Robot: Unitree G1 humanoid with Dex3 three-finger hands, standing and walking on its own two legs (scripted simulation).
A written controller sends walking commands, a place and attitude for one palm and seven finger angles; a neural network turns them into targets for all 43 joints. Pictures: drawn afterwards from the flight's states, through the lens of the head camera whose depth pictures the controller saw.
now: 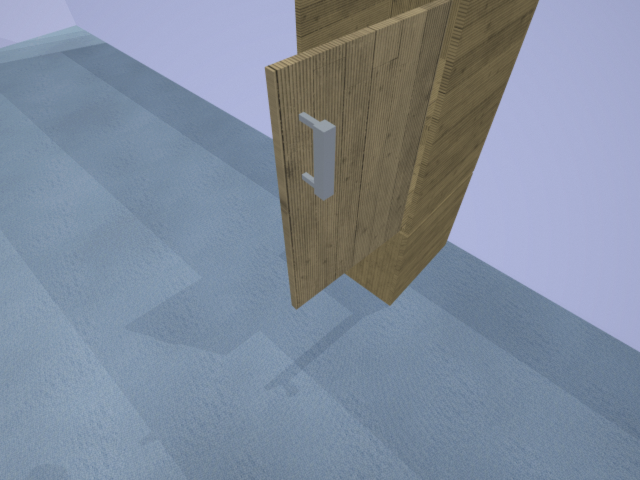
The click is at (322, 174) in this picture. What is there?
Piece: cupboard door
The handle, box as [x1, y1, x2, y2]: [299, 112, 335, 200]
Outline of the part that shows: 302,112 299,114 299,120 313,129 314,176 312,177 305,172 302,174 302,178 314,188 314,193 323,200 333,194 335,126 326,120 319,122 306,113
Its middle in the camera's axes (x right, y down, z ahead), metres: -0.01 -0.13 +0.60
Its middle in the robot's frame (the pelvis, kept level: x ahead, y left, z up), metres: +0.55 +0.04 +0.10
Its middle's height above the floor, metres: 0.88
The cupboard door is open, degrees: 84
